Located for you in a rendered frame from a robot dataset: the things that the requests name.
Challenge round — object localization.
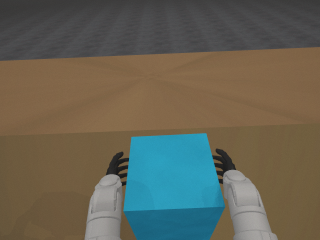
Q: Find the carton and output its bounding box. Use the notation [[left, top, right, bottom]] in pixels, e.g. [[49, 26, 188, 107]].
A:
[[123, 133, 226, 240]]

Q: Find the left robot forearm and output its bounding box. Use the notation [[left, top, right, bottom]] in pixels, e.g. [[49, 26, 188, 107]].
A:
[[84, 174, 123, 240]]

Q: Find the right robot forearm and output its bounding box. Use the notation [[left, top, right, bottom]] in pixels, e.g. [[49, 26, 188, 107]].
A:
[[223, 170, 278, 240]]

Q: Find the right robot hand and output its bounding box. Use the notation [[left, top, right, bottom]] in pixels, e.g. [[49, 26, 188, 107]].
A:
[[212, 148, 236, 184]]

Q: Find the left robot hand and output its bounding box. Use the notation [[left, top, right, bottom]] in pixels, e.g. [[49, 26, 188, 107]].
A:
[[106, 152, 129, 186]]

